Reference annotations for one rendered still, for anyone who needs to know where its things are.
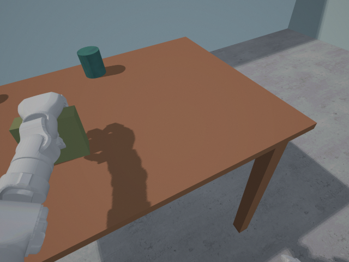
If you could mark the table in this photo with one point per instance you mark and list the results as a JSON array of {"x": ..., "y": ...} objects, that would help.
[{"x": 162, "y": 121}]

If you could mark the left robot upper arm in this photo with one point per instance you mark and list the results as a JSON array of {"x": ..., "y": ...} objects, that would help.
[{"x": 22, "y": 229}]

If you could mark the left robot hand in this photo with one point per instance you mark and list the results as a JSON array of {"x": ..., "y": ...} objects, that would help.
[{"x": 50, "y": 102}]

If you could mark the sponge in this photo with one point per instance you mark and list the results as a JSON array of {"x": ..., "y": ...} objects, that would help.
[{"x": 70, "y": 129}]

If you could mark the robot left forearm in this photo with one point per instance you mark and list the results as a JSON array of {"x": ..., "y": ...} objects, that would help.
[{"x": 27, "y": 179}]

